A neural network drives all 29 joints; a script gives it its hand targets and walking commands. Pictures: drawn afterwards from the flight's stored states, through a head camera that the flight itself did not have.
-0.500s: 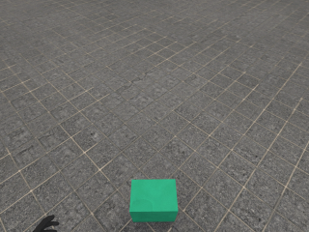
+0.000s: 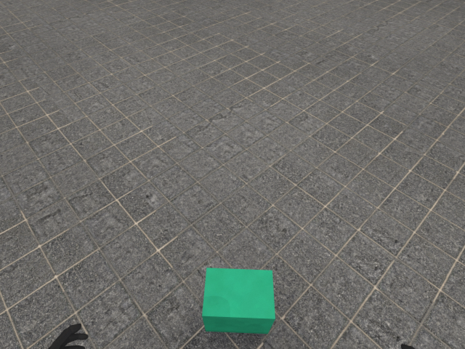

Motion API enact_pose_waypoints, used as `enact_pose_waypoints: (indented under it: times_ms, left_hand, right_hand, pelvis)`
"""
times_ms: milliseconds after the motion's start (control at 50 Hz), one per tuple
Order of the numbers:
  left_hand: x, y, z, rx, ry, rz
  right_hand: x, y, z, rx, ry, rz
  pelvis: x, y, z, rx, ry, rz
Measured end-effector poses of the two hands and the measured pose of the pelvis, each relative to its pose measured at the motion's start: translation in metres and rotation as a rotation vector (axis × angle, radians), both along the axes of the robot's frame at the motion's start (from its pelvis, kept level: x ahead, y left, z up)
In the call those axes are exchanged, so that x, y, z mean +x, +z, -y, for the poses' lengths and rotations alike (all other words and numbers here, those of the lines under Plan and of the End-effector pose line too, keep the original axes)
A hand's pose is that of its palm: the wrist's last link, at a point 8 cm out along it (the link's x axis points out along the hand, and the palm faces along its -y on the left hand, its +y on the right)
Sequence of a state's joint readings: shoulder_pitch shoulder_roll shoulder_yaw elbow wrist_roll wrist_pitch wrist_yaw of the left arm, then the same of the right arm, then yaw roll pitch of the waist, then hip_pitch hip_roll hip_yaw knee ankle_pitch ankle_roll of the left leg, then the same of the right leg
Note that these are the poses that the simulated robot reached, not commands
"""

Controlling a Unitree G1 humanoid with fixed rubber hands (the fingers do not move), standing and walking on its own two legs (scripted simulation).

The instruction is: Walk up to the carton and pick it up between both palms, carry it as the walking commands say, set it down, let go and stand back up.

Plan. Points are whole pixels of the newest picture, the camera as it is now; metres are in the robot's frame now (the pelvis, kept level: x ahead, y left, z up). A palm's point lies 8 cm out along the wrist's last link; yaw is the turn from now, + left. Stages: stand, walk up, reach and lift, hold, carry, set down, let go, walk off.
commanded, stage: walk up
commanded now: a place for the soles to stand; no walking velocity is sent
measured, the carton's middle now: (238, 301) +0.40 -0.01 -0.67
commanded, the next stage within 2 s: reach and lift in 0.06 s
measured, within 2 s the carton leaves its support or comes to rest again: neither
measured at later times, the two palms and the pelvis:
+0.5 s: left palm (104, 308) +0.21 +0.27 -0.12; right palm (393, 333) +0.19 -0.30 -0.13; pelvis -0.01 -0.02 -0.04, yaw -2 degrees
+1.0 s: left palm (135, 263) +0.33 +0.25 -0.17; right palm (342, 272) +0.33 -0.24 -0.19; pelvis -0.09 -0.01 -0.10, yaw -2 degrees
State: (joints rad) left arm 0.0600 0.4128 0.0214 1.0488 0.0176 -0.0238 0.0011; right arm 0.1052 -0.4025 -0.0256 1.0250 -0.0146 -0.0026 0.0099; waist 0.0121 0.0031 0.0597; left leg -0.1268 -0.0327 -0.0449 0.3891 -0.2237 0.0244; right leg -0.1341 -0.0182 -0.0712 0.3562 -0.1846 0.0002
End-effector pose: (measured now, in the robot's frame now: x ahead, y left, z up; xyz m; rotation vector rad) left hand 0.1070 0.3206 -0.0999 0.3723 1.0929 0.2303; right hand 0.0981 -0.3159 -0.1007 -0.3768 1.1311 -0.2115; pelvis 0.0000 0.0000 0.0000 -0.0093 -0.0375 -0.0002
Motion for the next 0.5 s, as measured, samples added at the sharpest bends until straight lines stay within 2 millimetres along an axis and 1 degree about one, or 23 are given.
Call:
enact_pose_waypoints:
  times_ms: [60,80,120,160,220,300,360,420,500]
  left_hand:
    - [0.0,0.001,-0.002,0.002,0.004,0.004]
    - [0.004,0.001,-0.001,-0.008,0.005,0.013]
    - [0.021,0.005,0.007,-0.024,-0.02,0.05]
    - [0.04,0.01,0.016,-0.034,-0.044,0.081]
    - [0.059,0.011,0.028,-0.034,-0.051,0.093]
    - [0.067,0.003,0.036,-0.056,-0.026,0.071]
    - [0.076,-0.004,0.041,-0.066,-0.024,0.08]
    - [0.088,-0.012,0.046,-0.077,-0.033,0.101]
    - [0.107,-0.022,0.052,-0.094,-0.04,0.133]
  right_hand:
    - [0.005,0.001,-0.001,-0.001,0.008,0.007]
    - [0.01,0.002,-0.002,0.004,0.004,0.024]
    - [0.027,0.007,-0.005,0.017,0.006,0.078]
    - [0.04,0.01,-0.007,0.029,0.015,0.101]
    - [0.047,0.009,-0.005,0.04,-0.003,0.096]
    - [0.051,0.0,-0.002,0.062,-0.031,0.087]
    - [0.058,-0.009,-0.002,0.077,-0.041,0.106]
    - [0.072,-0.02,-0.008,0.094,-0.046,0.133]
    - [0.096,-0.032,-0.021,0.118,-0.043,0.177]
  pelvis:
    - [0.001,0.0,-0.001,0.0,0.005,-0.001]
    - [0.001,-0.002,-0.001,0.001,-0.001,-0.014]
    - [-0.003,-0.006,-0.001,0.003,-0.019,-0.024]
    - [-0.007,-0.009,-0.001,0.005,-0.037,-0.021]
    - [-0.009,-0.011,0.002,0.009,-0.053,-0.027]
    - [-0.006,-0.017,0.008,0.015,-0.063,-0.058]
    - [-0.004,-0.024,0.013,0.018,-0.059,-0.094]
    - [-0.005,-0.033,0.018,0.02,-0.049,-0.133]
    - [-0.01,-0.044,0.022,0.023,-0.039,-0.18]
